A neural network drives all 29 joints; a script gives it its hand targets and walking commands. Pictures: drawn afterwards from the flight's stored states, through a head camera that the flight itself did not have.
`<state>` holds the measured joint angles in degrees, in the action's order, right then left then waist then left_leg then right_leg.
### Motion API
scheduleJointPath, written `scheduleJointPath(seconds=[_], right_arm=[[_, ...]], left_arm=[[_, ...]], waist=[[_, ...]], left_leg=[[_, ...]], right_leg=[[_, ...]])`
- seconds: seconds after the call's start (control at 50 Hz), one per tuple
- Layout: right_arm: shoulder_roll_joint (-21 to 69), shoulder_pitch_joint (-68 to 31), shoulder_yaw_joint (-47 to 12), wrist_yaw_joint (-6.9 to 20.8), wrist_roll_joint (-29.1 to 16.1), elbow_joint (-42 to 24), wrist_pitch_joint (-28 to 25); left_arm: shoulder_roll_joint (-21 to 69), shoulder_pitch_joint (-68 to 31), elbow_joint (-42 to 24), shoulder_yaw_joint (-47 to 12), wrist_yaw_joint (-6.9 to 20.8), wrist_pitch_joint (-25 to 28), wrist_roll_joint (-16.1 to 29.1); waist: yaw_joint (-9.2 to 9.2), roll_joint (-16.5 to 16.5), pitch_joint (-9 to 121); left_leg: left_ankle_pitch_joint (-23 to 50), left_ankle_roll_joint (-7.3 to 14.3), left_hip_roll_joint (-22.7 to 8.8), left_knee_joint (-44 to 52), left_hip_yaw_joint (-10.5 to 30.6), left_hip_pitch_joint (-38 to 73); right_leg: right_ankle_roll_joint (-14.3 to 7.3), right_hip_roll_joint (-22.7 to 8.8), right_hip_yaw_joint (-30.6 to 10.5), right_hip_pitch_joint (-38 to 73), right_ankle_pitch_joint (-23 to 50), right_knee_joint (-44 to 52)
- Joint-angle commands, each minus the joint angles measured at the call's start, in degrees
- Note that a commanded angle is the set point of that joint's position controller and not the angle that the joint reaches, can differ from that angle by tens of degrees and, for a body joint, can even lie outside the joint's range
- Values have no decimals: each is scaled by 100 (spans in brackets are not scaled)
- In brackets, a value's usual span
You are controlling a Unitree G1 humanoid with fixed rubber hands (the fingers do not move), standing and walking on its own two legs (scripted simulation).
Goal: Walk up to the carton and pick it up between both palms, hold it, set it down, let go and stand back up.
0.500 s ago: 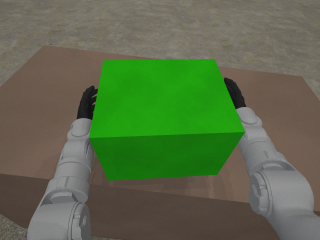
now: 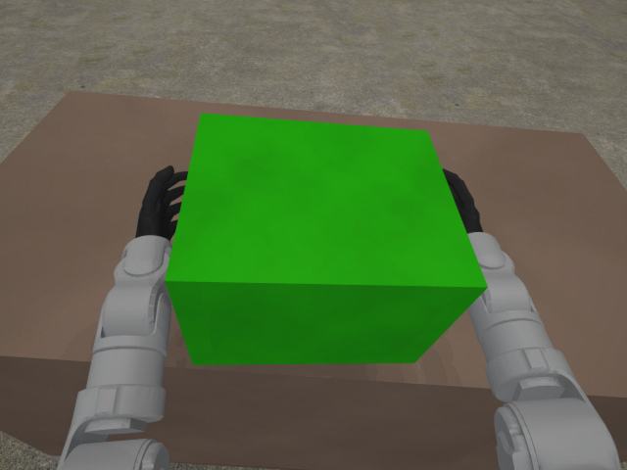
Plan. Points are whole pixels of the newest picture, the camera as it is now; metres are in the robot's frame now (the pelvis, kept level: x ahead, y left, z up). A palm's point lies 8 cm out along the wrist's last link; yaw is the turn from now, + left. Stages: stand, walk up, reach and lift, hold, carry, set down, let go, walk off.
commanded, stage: reach and lift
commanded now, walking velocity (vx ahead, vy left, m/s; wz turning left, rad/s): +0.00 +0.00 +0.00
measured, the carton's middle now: (313, 244) +0.38 +0.00 +0.10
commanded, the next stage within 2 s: hold in 1.22 s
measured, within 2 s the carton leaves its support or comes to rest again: neither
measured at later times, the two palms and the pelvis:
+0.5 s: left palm (127, 228) +0.35 +0.20 +0.16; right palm (470, 233) +0.36 -0.18 +0.15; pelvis -0.01 +0.01 +0.00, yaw +1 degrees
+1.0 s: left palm (123, 212) +0.36 +0.21 +0.17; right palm (469, 221) +0.36 -0.18 +0.17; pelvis -0.01 +0.00 +0.00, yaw +1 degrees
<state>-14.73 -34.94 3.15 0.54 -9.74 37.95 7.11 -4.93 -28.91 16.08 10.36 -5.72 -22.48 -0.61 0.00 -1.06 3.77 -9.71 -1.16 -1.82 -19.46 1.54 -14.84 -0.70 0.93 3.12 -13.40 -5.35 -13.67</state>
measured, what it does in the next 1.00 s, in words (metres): stands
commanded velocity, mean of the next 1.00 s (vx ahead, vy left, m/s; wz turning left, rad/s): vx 0.00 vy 0.00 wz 0.00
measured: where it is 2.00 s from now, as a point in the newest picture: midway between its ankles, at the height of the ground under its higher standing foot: outside the picture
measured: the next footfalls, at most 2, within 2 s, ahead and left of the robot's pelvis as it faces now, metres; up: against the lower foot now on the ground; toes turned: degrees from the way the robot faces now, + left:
none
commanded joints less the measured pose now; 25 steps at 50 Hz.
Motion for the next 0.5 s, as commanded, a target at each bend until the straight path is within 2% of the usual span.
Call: scheduleJointPath(seconds=[0.0, 0.02, 0.04, 0.06, 0.08, 0.1, 0.12, 0.16, 0.18, 0.2, 0.22, 0.24, 0.26, 0.3, 0.32, 0.34, 0.36, 0.38, 0.4, 0.42, 0.44, 0.46, 0.48], right_arm=[[3197, -4389, -2135, 461, -344, -3016, -125], [3055, -4227, -1980, 444, -324, -2935, -54], [3202, -4209, -2077, 381, -279, -3120, 73], [3107, -4164, -2102, 379, -378, -2998, 171], [3198, -4599, -2038, 390, -320, -3359, 128], [3334, -4487, -1921, 427, -265, -3149, 199], [3268, -4418, -2029, 385, -277, -3501, 205], [3229, -4093, -2037, 338, -308, -3123, 347], [3217, -4130, -1961, 339, -291, -3013, 452], [3201, -4129, -1946, 335, -286, -2838, 523], [3109, -3916, -1811, 312, -221, -2760, 601], [3052, -3968, -1724, 325, -242, -2662, 634], [3182, -4098, -1788, 306, -291, -2729, 642], [3333, -4329, -1902, 313, -349, -3240, 621], [3373, -4519, -1990, 340, -525, -3520, 602], [3502, -4536, -2039, 341, -529, -3605, 588], [3423, -4639, -2082, 368, -612, -3726, 597], [3310, -4329, -1878, 329, -441, -3144, 680], [3290, -4341, -1816, 341, -382, -3196, 725], [3306, -4436, -1785, 373, -332, -3291, 733], [3173, -4359, -1620, 360, -262, -2951, 787], [3159, -4601, -1586, 403, -309, -3095, 775], [3199, -4316, -1694, 418, -332, -2804, 865]], left_arm=[[3017, -3677, -1387, -2621, 928, -104, 303], [2963, -3877, -1817, -2566, 964, -173, 329], [2925, -3674, -1690, -2519, 1041, -239, 201], [2918, -3622, -1679, -2500, 1085, -376, 197], [2871, -3832, -1869, -2550, 1124, -408, 287], [3043, -4214, -2104, -2695, 1121, -396, 406], [3074, -3952, -2173, -2739, 1151, -441, 408], [2973, -3656, -2067, -2726, 1184, -586, 266], [2863, -3905, -2084, -2682, 1215, -630, 300], [2872, -3841, -1808, -2547, 1231, -680, 202], [2753, -3457, -1553, -2273, 1308, -820, 6], [2793, -3710, -1723, -2320, 1355, -876, 72], [2672, -3563, -1637, -2226, 1414, -942, -16], [2891, -3814, -1933, -2439, 1402, -923, 153], [3046, -3776, -2145, -2613, 1334, -924, 262], [3051, -4097, -2321, -2668, 1291, -841, 269], [3220, -4218, -2501, -3040, 1212, -869, 420], [3164, -4025, -2058, -2830, 1227, -898, 267], [3085, -3871, -1868, -2606, 1268, -968, 157], [3060, -4002, -1880, -2571, 1286, -966, 180], [2909, -3880, -1576, -2451, 1328, -1042, 95], [2973, -4033, -1620, -2390, 1312, -1052, 76], [2868, -3927, -1485, -2298, 1331, -1067, -29]], waist=[[55, -318, 3536], [139, -140, 3462], [112, -197, 3184], [130, -80, 3162], [113, 37, 3308], [244, 136, 3247], [248, 54, 3378], [324, 319, 3136], [361, 189, 2794], [358, 205, 2547], [389, 95, 2231], [400, 182, 2154], [337, 191, 2124], [447, 277, 2620], [356, 451, 2884], [352, 556, 2996], [392, 711, 3122], [544, 659, 2555], [455, 463, 2475], [443, 405, 2464], [452, 429, 2189], [438, 351, 2080], [332, 304, 1988]], left_leg=[[1893, 54, 534, 10, -22, 775], [1872, 25, 494, 117, -19, 835], [1762, -6, 509, 135, -17, 802], [1865, 14, 515, 139, -20, 889], [1704, -3, 513, 169, -43, 846], [1716, -47, 512, 189, -22, 894], [1875, -45, 520, 111, 7, 957], [2162, -124, 481, 76, 47, 1306], [1752, -103, 483, 177, 11, 1115], [1452, -55, 483, 276, 19, 1046], [1339, 9, 525, 350, -17, 970], [1149, 8, 527, 417, -63, 817], [998, 43, 546, 438, -85, 731], [1481, -28, 532, 334, -31, 1054], [1839, -92, 517, 209, -24, 1191], [1967, -126, 510, 121, 18, 1380], [2199, -216, 495, 44, 96, 1490], [1955, -197, 501, 90, 98, 1425], [1663, -150, 478, 184, 82, 1344], [1407, -105, 426, 272, 93, 1228], [1113, -78, 450, 373, 24, 1098], [966, -29, 431, 438, 64, 1005], [901, 3, 446, 488, 32, 1022]], right_leg=[[263, 125, -194, 2639, 3150, -505], [292, 123, -179, 2702, 3132, -539], [229, 115, -168, 2692, 2918, -463], [225, 140, -151, 2560, 2765, -413], [269, 84, -186, 2473, 2664, -454], [246, 137, -104, 2316, 2476, -505], [185, 181, -70, 2306, 2569, -429], [187, 174, -67, 2194, 2570, -385], [183, 184, -38, 2039, 2134, -299], [150, 200, -53, 1918, 1823, -236], [176, 128, -52, 2123, 1857, -223], [185, 164, -39, 2123, 1641, -225], [196, 74, -66, 2289, 1654, -220], [143, 160, -31, 2211, 1945, -266], [107, 224, -2, 2120, 2047, -326], [76, 240, -32, 1993, 1890, -295], [77, 311, 19, 1742, 1870, -293], [45, 296, -20, 1609, 1548, -185], [31, 299, 29, 1675, 1374, -155], [36, 265, 8, 1664, 1162, -135], [45, 237, 9, 1659, 909, -99], [58, 256, 28, 1572, 674, -61], [66, 209, 27, 1660, 701, -52]])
